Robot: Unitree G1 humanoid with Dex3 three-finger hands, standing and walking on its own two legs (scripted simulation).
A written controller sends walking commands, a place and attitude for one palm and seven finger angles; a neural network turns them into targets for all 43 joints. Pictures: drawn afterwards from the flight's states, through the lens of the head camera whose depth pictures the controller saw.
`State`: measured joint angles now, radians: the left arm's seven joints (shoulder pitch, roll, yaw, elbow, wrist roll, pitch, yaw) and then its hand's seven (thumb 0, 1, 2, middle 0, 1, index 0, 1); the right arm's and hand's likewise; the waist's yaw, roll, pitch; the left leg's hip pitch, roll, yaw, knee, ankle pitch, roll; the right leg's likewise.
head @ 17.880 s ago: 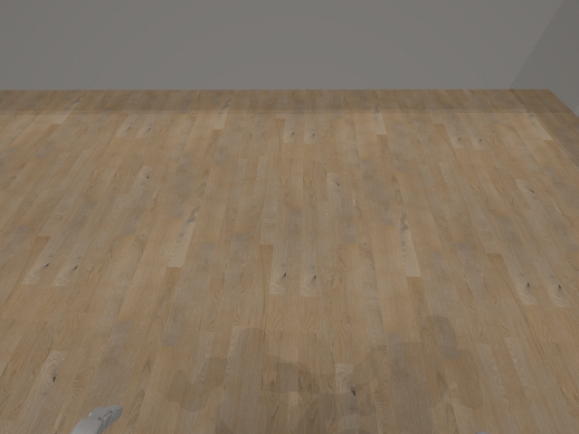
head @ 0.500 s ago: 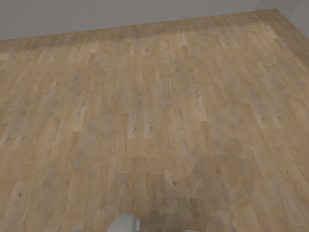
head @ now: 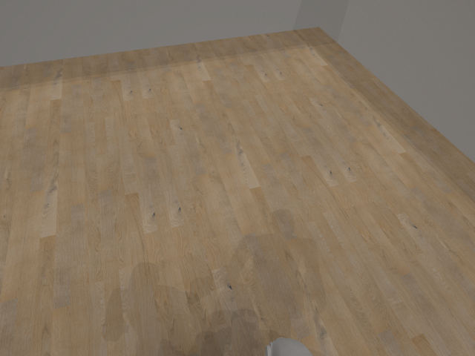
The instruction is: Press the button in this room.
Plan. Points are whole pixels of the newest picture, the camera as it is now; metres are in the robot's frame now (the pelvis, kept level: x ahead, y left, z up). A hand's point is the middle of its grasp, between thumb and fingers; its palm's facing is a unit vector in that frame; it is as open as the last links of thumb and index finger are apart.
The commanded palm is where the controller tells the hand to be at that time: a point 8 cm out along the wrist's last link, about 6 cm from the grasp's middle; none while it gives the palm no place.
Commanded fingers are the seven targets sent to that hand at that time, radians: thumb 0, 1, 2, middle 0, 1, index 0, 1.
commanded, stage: turn or walk to find it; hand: left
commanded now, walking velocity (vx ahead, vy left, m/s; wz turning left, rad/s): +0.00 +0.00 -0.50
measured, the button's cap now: out of the picture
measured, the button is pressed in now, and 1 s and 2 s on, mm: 0 0 0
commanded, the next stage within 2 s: none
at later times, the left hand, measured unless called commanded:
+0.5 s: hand (186, 352) +0.15 +0.10 -0.15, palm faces -0.24 -0.94 -0.25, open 7.4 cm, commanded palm none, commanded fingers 0.00 0.90 0.90 -0.20 -0.30 -0.20 -0.30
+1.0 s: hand (155, 337) +0.17 +0.17 -0.18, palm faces -0.42 -0.88 -0.22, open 7.4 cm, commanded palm none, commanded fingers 0.00 0.90 0.90 -0.20 -0.30 -0.20 -0.30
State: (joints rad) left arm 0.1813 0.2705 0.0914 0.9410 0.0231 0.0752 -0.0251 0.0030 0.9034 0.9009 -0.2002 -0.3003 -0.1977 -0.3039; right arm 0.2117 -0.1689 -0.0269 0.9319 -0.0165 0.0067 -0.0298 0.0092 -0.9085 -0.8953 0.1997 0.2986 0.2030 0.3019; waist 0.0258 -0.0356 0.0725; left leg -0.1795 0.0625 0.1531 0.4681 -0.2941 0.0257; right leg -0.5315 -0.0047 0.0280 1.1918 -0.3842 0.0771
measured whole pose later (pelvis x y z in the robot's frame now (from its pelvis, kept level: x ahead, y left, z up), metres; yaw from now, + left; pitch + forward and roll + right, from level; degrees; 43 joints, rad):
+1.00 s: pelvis +0.02 +0.00 +0.00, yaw -30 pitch +0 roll -2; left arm 0.22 0.28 0.10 0.96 0.02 0.07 -0.02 0.00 0.90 0.90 -0.20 -0.30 -0.20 -0.30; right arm 0.17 -0.17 -0.03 0.90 -0.02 0.01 -0.03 0.01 -0.91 -0.90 0.20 0.30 0.20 0.30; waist 0.04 -0.04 0.08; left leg -0.20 0.07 0.17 0.48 -0.28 0.03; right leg -0.51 -0.01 0.03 1.19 -0.40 0.07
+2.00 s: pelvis +0.12 -0.12 -0.01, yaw -59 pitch -1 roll -1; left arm 0.39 0.20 0.06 1.09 0.02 0.01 -0.02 0.01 0.90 0.90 -0.20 -0.30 -0.20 -0.30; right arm 0.11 -0.19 -0.03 0.88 -0.02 -0.06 0.00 0.01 -0.91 -0.90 0.20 0.30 0.20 0.30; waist 0.08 -0.03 0.05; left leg -0.30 0.06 0.13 0.58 -0.27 0.02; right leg -0.31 0.03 0.06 1.00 -0.47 -0.02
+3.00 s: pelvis +0.27 -0.52 -0.02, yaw -69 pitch +0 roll -1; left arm 0.41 0.15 0.02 1.15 0.02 -0.08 0.01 0.00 0.91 0.90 -0.20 -0.30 -0.20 -0.30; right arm 0.08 -0.19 -0.05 0.98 -0.03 -0.03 0.03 0.01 -0.92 -0.90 0.19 0.30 0.20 0.30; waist 0.07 0.00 0.07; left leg -0.45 0.09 0.14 0.60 -0.20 0.00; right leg 0.04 0.00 -0.17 0.41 -0.44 -0.02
